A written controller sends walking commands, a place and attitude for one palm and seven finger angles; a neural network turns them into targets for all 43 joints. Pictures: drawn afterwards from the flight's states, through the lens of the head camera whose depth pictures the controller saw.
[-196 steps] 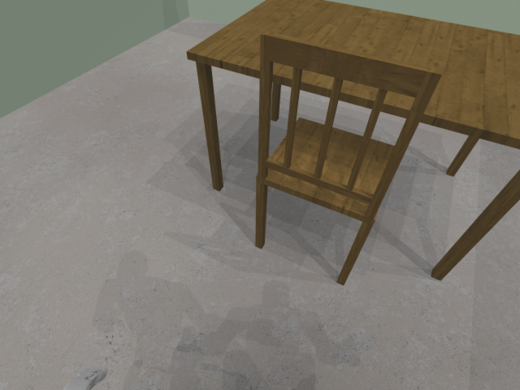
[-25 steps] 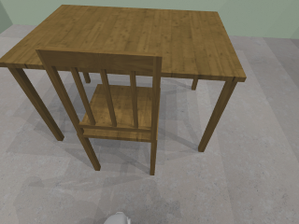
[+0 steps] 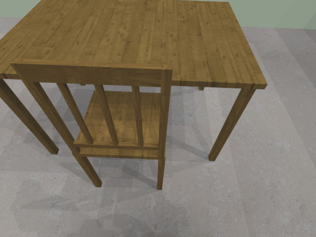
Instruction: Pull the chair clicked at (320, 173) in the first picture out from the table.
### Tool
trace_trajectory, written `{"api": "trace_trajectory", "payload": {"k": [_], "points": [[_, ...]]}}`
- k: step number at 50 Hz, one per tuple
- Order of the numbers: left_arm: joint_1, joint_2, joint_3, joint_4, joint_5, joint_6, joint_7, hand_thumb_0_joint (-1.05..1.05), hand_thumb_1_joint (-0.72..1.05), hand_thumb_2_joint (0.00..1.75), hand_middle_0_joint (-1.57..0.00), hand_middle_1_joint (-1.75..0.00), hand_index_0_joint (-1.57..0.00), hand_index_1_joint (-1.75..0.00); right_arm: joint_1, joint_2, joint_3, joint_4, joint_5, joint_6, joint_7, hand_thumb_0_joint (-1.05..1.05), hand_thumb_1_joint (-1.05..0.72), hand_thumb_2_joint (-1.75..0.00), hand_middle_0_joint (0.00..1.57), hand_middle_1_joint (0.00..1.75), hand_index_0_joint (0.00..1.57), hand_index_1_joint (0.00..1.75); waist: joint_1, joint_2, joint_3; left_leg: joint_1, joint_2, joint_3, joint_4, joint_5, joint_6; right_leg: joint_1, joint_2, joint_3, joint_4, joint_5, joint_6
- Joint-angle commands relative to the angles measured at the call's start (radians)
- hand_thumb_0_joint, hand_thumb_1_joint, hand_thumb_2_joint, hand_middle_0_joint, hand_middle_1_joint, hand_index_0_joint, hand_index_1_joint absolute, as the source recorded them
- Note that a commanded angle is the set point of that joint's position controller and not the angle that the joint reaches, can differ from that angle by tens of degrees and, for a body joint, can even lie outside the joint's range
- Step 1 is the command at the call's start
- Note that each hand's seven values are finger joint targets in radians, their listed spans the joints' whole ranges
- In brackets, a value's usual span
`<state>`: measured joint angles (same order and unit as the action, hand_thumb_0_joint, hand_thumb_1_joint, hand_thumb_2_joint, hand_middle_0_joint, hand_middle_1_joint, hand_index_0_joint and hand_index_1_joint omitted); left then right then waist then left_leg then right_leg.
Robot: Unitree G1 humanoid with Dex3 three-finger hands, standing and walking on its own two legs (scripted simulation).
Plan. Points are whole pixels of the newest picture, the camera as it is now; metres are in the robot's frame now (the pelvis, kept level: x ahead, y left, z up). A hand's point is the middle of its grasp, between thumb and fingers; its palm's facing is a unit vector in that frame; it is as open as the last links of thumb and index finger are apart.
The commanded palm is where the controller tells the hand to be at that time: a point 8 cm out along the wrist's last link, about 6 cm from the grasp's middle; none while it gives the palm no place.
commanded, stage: come to a stop and stand still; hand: left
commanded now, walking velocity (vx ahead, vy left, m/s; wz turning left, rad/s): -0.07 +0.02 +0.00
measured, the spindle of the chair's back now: (108, 119) +0.48 +0.20 -0.06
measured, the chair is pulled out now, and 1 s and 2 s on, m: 0.00 0.00 0.00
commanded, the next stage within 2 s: look again from close up in 0.96 s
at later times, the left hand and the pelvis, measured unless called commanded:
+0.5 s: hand out of the picture +0.00 +0.13 -0.17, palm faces +0.09 -0.98 -0.20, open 7.2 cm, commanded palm none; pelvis -0.05 -0.05 +0.01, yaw +1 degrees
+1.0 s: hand out of the picture -0.11 +0.11 -0.17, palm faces +0.10 -0.99 -0.13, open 7.4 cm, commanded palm none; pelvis -0.06 -0.03 +0.01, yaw +1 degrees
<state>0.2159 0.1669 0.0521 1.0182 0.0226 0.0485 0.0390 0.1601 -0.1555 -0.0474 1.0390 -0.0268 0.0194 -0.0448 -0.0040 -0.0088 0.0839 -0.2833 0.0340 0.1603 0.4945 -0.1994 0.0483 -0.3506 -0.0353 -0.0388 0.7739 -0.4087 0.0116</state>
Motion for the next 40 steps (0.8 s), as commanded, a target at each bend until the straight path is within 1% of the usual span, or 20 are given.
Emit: {"api": "trace_trajectory", "payload": {"k": [1, 2, 3, 4, 5, 6, 9, 10, 14, 16, 17, 18, 19, 20, 22, 25, 27, 29, 34, 40], "points": [[0.143, 0.058, 0.013, -0.022, 0.001, -0.010, 0.001, 0.00, 0.90, 0.90, -0.20, -0.30, -0.20, -0.30, 0.054, -0.173, -0.044, -0.039, 0.004, 0.000, -0.003, 0.00, -0.90, -0.90, 0.20, 0.30, 0.20, 0.30, 0.022, 0.130, -0.136, 0.068, 0.269, -0.217, -0.067, 0.444, 0.091, 0.131, -0.006, 0.004, -0.210, 0.144, -0.006], [0.152, 0.068, 0.011, -0.020, 0.004, -0.017, 0.002, 0.00, 0.90, 0.90, -0.20, -0.30, -0.20, -0.30, 0.060, -0.163, -0.044, -0.037, 0.008, 0.003, 0.002, 0.00, -0.90, -0.90, 0.20, 0.30, 0.20, 0.30, 0.028, 0.086, -0.149, 0.055, 0.223, -0.191, -0.023, 0.337, 0.055, 0.178, -0.012, 0.006, -0.323, 0.254, -0.006], [0.135, 0.103, 0.013, -0.026, 0.009, -0.028, 0.006, 0.00, 0.90, 0.90, -0.20, -0.30, -0.20, -0.30, 0.083, -0.124, -0.041, -0.039, 0.016, 0.003, 0.008, 0.00, -0.90, -0.90, 0.20, 0.30, 0.20, 0.30, 0.014, -0.021, -0.157, 0.022, 0.143, -0.144, 0.059, 0.171, 0.000, 0.198, -0.091, 0.107, -0.408, 0.394, -0.030], [0.096, 0.168, 0.017, -0.033, 0.013, -0.039, 0.008, 0.00, 0.90, 0.90, -0.20, -0.30, -0.20, -0.30, 0.096, -0.064, -0.031, -0.050, 0.021, 0.005, 0.015, 0.00, -0.90, -0.90, 0.20, 0.30, 0.20, 0.30, -0.010, -0.201, -0.127, -0.069, 0.031, -0.061, 0.135, -0.094, -0.057, 0.200, -0.239, 0.259, -0.419, 0.625, -0.097], [0.081, 0.185, 0.014, -0.043, 0.005, -0.043, 0.004, 0.00, 0.90, 0.90, -0.20, -0.30, -0.20, -0.30, 0.070, -0.058, -0.028, -0.061, 0.021, 0.016, 0.015, 0.00, -0.90, -0.90, 0.20, 0.30, 0.20, 0.30, 0.005, -0.191, -0.122, -0.058, -0.009, -0.093, 0.237, -0.302, -0.069, 0.133, -0.319, 0.267, -0.440, 0.700, -0.182], [0.050, 0.171, 0.015, -0.047, 0.008, -0.046, 0.008, 0.00, 0.90, 0.90, -0.20, -0.30, -0.20, -0.30, 0.053, -0.050, -0.025, -0.059, 0.017, 0.027, 0.014, 0.00, -0.90, -0.90, 0.20, 0.30, 0.20, 0.30, 0.003, -0.201, -0.131, -0.062, 0.005, -0.143, 0.313, -0.347, -0.063, 0.119, -0.300, 0.255, -0.446, 0.683, -0.217], [-0.016, 0.133, 0.003, -0.047, 0.001, -0.051, 0.010, 0.00, 0.90, 0.90, -0.20, -0.30, -0.20, -0.30, 0.082, -0.050, -0.021, -0.019, 0.019, 0.025, 0.015, 0.00, -0.90, -0.90, 0.20, 0.30, 0.20, 0.30, -0.022, -0.131, -0.102, -0.076, 0.002, -0.155, 0.398, -0.269, -0.071, 0.136, -0.223, 0.170, -0.425, 0.677, -0.206], [-0.015, 0.139, 0.005, -0.048, 0.001, -0.053, 0.009, 0.00, 0.90, 0.90, -0.20, -0.30, -0.20, -0.30, 0.095, -0.045, -0.017, -0.010, 0.020, 0.022, 0.016, 0.00, -0.90, -0.90, 0.20, 0.30, 0.20, 0.30, -0.021, -0.125, -0.100, -0.071, 0.002, -0.150, 0.376, -0.260, -0.074, 0.150, -0.210, 0.147, -0.420, 0.662, -0.197], [0.033, 0.143, 0.006, -0.018, -0.002, -0.057, 0.005, 0.00, 0.90, 0.90, -0.20, -0.30, -0.20, -0.30, 0.091, -0.034, -0.004, 0.004, 0.022, 0.010, 0.015, 0.00, -0.90, -0.90, 0.20, 0.30, 0.20, 0.30, 0.015, -0.128, -0.092, -0.014, 0.004, -0.134, 0.145, -0.226, -0.082, 0.199, -0.193, 0.158, -0.428, 0.551, -0.189], [0.027, 0.135, 0.003, -0.003, -0.009, -0.056, 0.005, 0.00, 0.90, 0.90, -0.20, -0.30, -0.20, -0.30, 0.135, -0.028, 0.005, 0.027, 0.019, 0.001, 0.009, 0.00, -0.90, -0.90, 0.20, 0.30, 0.20, 0.30, 0.000, -0.112, -0.093, 0.088, 0.007, -0.144, -0.034, -0.115, -0.076, 0.165, -0.178, 0.173, -0.424, 0.445, -0.151], [0.013, 0.120, 0.000, 0.004, -0.015, -0.057, 0.004, 0.00, 0.90, 0.90, -0.20, -0.30, -0.20, -0.30, 0.163, -0.034, 0.009, 0.046, 0.018, -0.006, 0.006, 0.00, -0.90, -0.90, 0.20, 0.30, 0.20, 0.30, -0.013, -0.076, -0.094, 0.152, 0.019, -0.166, -0.127, -0.028, -0.068, 0.134, -0.154, 0.162, -0.415, 0.374, -0.117], [0.014, 0.096, -0.007, 0.008, -0.021, -0.058, 0.001, 0.00, 0.90, 0.90, -0.20, -0.30, -0.20, -0.30, 0.168, -0.051, 0.011, 0.055, 0.014, -0.017, 0.004, 0.00, -0.90, -0.90, 0.20, 0.30, 0.20, 0.30, -0.003, -0.004, -0.090, 0.169, 0.066, -0.216, -0.155, 0.080, -0.049, 0.126, -0.101, 0.129, -0.405, 0.338, -0.078], [0.020, 0.076, -0.010, 0.010, -0.022, -0.057, -0.002, 0.00, 0.90, 0.90, -0.20, -0.30, -0.20, -0.30, 0.149, -0.069, 0.012, 0.055, 0.012, -0.022, 0.002, 0.00, -0.90, -0.90, 0.20, 0.30, 0.20, 0.30, 0.015, 0.044, -0.095, 0.142, 0.111, -0.247, -0.166, 0.115, -0.033, 0.156, -0.064, 0.100, -0.410, 0.301, -0.050], [0.012, 0.071, -0.010, 0.012, -0.020, -0.056, -0.002, 0.00, 0.90, 0.90, -0.20, -0.30, -0.20, -0.30, 0.133, -0.081, 0.014, 0.055, 0.010, -0.021, 0.002, 0.00, -0.90, -0.90, 0.20, 0.30, 0.20, 0.30, 0.021, 0.050, -0.080, 0.093, 0.116, -0.242, -0.164, 0.087, -0.031, 0.183, -0.054, 0.096, -0.426, 0.275, -0.036], [0.017, 0.080, -0.008, 0.042, -0.016, -0.052, -0.002, 0.00, 0.90, 0.90, -0.20, -0.30, -0.20, -0.30, 0.118, -0.060, 0.023, 0.069, 0.010, -0.025, 0.004, 0.00, -0.90, -0.90, 0.20, 0.30, 0.20, 0.30, 0.027, 0.118, -0.057, 0.050, 0.100, -0.241, -0.205, 0.025, -0.033, 0.222, -0.056, 0.080, -0.424, 0.259, -0.035], [0.049, 0.080, -0.011, 0.063, -0.014, -0.049, -0.007, 0.00, 0.90, 0.90, -0.20, -0.30, -0.20, -0.30, 0.132, -0.056, 0.025, 0.076, 0.009, -0.020, 0.005, 0.00, -0.90, -0.90, 0.20, 0.30, 0.20, 0.30, 0.034, 0.094, -0.002, -0.001, 0.080, -0.232, -0.249, -0.127, -0.035, 0.227, -0.056, 0.087, -0.464, 0.178, -0.034], [0.057, 0.083, -0.013, 0.074, -0.013, -0.049, -0.008, 0.00, 0.90, 0.90, -0.20, -0.30, -0.20, -0.30, 0.155, -0.054, 0.027, 0.078, 0.008, -0.014, 0.007, 0.00, -0.90, -0.90, 0.20, 0.30, 0.20, 0.30, 0.025, 0.046, 0.040, -0.010, 0.056, -0.219, -0.244, -0.177, -0.038, 0.186, -0.063, 0.109, -0.505, 0.086, -0.032], [0.073, 0.082, -0.012, 0.076, -0.011, -0.049, -0.010, 0.00, 0.90, 0.90, -0.20, -0.30, -0.20, -0.30, 0.185, -0.050, 0.026, 0.082, 0.008, -0.009, 0.007, 0.00, -0.90, -0.90, 0.20, 0.30, 0.20, 0.30, 0.020, -0.009, 0.057, 0.009, 0.046, -0.204, -0.234, -0.190, -0.034, 0.142, -0.063, 0.119, -0.541, 0.007, -0.030], [0.102, 0.068, -0.012, 0.086, -0.011, -0.053, -0.008, 0.00, 0.90, 0.90, -0.20, -0.30, -0.20, -0.30, 0.239, -0.042, 0.029, 0.086, 0.008, -0.007, 0.007, 0.00, -0.90, -0.90, 0.20, 0.30, 0.20, 0.30, 0.003, -0.050, 0.039, 0.043, 0.034, -0.189, -0.206, -0.166, -0.029, 0.096, -0.068, 0.129, -0.567, -0.047, -0.029], [0.146, 0.049, -0.014, 0.103, -0.011, -0.057, -0.006, 0.00, 0.90, 0.90, -0.20, -0.30, -0.20, -0.30, 0.265, -0.031, 0.035, 0.090, 0.009, -0.016, 0.004, 0.00, -0.90, -0.90, 0.20, 0.30, 0.20, 0.30, 0.006, 0.004, 0.017, 0.018, 0.038, -0.202, -0.214, -0.165, -0.027, 0.115, -0.066, 0.119, -0.534, 0.010, -0.032]]}}
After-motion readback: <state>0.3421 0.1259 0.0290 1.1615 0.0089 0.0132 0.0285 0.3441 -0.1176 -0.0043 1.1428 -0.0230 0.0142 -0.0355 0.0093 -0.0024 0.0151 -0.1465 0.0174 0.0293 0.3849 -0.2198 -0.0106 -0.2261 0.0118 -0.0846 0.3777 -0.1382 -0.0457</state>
